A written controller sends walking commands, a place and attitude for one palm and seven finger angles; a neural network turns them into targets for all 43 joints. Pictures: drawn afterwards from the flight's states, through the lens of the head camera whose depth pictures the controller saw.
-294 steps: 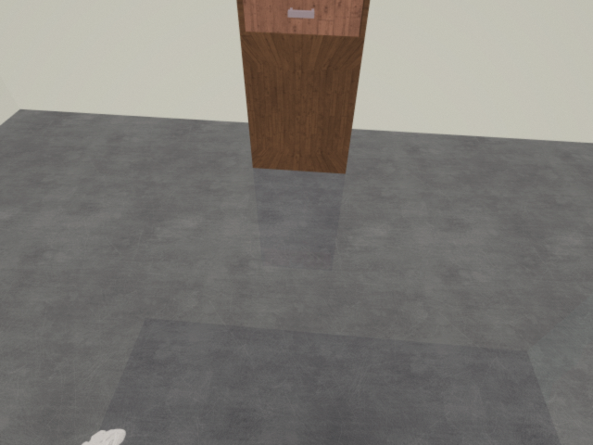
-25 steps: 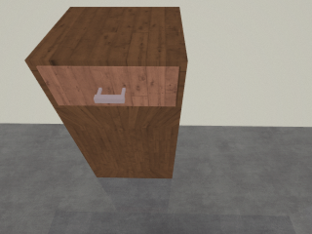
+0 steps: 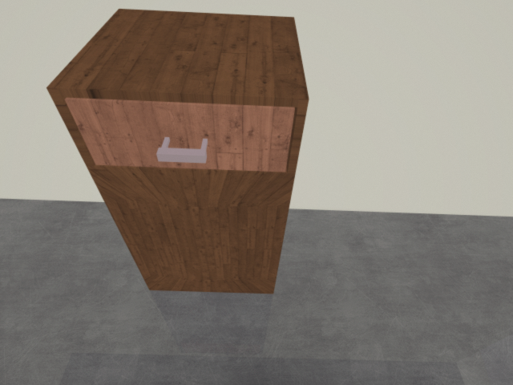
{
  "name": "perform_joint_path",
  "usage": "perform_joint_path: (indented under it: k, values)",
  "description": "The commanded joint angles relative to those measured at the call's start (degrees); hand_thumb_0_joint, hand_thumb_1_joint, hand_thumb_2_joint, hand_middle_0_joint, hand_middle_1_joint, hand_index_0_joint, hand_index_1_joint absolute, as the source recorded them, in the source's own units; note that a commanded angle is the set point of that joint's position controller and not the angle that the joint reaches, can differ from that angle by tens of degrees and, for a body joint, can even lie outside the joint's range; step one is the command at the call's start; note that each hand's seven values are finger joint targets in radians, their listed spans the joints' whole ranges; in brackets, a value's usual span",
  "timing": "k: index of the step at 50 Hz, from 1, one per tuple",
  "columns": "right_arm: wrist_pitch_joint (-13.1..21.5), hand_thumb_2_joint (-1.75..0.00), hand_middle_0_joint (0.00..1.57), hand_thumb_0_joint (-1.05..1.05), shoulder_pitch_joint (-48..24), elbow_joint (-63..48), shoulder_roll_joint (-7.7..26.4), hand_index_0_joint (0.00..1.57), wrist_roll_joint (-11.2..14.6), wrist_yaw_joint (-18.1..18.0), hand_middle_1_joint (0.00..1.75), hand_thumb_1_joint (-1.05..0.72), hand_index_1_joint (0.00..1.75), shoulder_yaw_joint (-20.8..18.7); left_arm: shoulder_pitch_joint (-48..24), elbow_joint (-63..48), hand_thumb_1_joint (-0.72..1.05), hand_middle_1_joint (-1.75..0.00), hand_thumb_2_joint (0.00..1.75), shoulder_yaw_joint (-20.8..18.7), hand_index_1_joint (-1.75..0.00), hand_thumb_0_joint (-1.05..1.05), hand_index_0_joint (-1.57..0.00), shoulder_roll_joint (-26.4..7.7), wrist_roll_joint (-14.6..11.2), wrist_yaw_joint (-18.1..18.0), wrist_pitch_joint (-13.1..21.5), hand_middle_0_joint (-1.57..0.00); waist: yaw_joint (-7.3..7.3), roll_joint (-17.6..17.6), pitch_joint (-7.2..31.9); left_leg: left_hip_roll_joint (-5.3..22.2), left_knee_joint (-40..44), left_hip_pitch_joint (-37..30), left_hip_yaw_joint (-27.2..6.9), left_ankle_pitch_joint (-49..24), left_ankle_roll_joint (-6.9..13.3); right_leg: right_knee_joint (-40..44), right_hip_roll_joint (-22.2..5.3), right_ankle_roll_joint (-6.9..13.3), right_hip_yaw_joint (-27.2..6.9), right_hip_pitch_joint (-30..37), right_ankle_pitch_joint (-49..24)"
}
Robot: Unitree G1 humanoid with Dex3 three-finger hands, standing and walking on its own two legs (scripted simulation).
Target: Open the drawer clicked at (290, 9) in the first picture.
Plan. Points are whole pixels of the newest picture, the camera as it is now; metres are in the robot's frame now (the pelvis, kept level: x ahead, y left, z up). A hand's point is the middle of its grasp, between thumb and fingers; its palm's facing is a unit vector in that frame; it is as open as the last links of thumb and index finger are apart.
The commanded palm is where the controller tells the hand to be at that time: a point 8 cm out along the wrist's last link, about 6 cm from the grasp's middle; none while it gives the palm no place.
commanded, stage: come to a stop and stand still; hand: left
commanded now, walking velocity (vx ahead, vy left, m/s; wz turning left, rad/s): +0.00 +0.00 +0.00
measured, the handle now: (183, 148) +0.57 +0.19 +0.03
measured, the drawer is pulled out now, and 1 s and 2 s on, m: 0.00 0.00 0.00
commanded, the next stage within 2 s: look again from close up in 0.18 s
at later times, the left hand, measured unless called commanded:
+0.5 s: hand out of the picture +0.01 +0.17 -0.18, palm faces +0.02 -0.99 -0.13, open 7.4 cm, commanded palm none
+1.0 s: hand out of the picture +0.13 +0.23 -0.10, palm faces -0.02 -0.87 -0.50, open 7.4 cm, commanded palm +0.13 +0.23 -0.04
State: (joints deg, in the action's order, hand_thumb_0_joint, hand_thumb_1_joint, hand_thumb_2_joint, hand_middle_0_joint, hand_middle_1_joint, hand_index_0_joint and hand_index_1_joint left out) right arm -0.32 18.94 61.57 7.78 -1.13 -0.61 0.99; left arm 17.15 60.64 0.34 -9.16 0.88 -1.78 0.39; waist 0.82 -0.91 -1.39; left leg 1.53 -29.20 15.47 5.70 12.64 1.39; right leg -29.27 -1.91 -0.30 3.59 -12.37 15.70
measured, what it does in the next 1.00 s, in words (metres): stands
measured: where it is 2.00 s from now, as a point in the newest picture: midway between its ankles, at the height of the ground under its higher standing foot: outside the picture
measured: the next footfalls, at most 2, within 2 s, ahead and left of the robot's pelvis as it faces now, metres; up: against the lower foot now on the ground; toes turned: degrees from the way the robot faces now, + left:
none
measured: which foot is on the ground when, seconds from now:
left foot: down 0.00-1.00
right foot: down 0.00-1.00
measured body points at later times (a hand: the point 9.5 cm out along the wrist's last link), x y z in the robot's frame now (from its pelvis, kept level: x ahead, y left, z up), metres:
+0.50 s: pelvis +0.02 +0.02 +0.00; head +0.03 +0.03 +0.45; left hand +0.01 +0.22 -0.17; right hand +0.03 -0.21 -0.15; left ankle +0.04 +0.10 -0.74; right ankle +0.00 -0.12 -0.74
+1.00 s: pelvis +0.02 +0.02 +0.00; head +0.02 +0.01 +0.45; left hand +0.13 +0.27 -0.07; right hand +0.07 -0.22 -0.14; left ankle +0.04 +0.10 -0.74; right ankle +0.01 -0.11 -0.74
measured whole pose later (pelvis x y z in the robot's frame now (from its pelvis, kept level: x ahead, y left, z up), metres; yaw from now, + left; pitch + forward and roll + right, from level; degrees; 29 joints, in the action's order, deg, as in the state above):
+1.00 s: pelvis +0.02 +0.02 +0.00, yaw +0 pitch +0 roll +2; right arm 13.0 20.8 52.5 10.1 3.2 -4.8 0.8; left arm 27.4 16.3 3.4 -15.5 9.0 -11.4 -7.2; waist -0.5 -1.7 0.5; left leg -2.2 -28.4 14.9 7.6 13.9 2.7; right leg -34.7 -4.0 0.7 1.3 -15.5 19.1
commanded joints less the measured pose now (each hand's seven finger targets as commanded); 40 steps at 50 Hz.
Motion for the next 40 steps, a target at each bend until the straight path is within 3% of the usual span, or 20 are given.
perform_joint_path:
  k: [1, 5, 13, 26, 40]
  values:
    - [1.48, -0.90, 0.20, 0.00, 1.20, -2.12, 6.54, 0.20, 0.07, -0.30, 0.30, -0.90, 0.30, -1.50, 3.88, -2.01, 0.90, -0.30, 0.90, -0.67, -0.30, 0.00, -0.20, -4.54, -0.08, -0.27, 0.82, -0.20, -0.95, 1.99, -3.38, 5.28, 9.73, 2.52, -8.02, 6.64, 1.08, 6.33, -3.35, 2.45, -4.50, -1.34, 1.21]
    - [1.47, -0.90, 0.20, 0.00, 1.28, -1.55, 6.44, 0.20, 0.10, -0.34, 0.30, -0.90, 0.30, -1.58, 4.26, -1.67, 0.90, -0.30, 0.90, -0.72, -0.30, 0.00, -0.20, -4.09, -0.07, -0.23, 0.81, -0.20, -0.90, 0.77, -3.23, 5.24, 10.05, 2.47, -7.99, 7.32, 1.09, 6.44, -3.48, 2.26, -4.44, -1.35, 0.78]
    - [1.87, -0.90, 0.20, 0.00, 0.93, -0.34, 5.82, 0.20, 0.34, -0.54, 0.30, -0.90, 0.30, -1.55, 4.93, -0.71, 0.90, -0.30, 0.90, -0.75, -0.30, 0.00, -0.20, -3.44, 0.06, -0.36, 1.04, -0.20, -0.75, 0.08, -1.86, 5.21, 8.32, -0.89, -6.62, -0.27, 1.20, 6.58, -4.02, 1.78, -4.45, -1.00, -4.39]
    - [2.16, -0.90, 0.20, 0.00, 0.04, 0.52, 6.12, 0.20, 0.48, -0.93, 0.30, -0.90, 0.30, -1.41, 5.90, 0.99, 0.90, -0.30, 0.90, -0.70, -0.30, 0.00, -0.20, -3.01, 0.25, -0.47, 0.87, -0.20, -0.75, 1.73, -1.43, 5.69, 8.52, -3.88, -6.13, -6.41, 1.43, 6.85, -4.13, 1.14, -3.77, 0.19, -7.69]
    - [2.15, -0.90, 0.20, 0.00, 0.14, 1.33, 6.14, 0.20, 0.42, -0.98, 0.30, -0.90, 0.30, -1.20, 6.05, 1.70, 0.90, -0.30, 0.90, -0.69, -0.30, 0.00, -0.20, -2.89, 0.16, -0.49, 0.67, -0.20, -1.05, 0.95, -2.49, 5.71, 10.19, -4.00, -6.04, -5.13, 1.42, 7.70, -4.45, 0.96, -3.52, 0.77, -6.86]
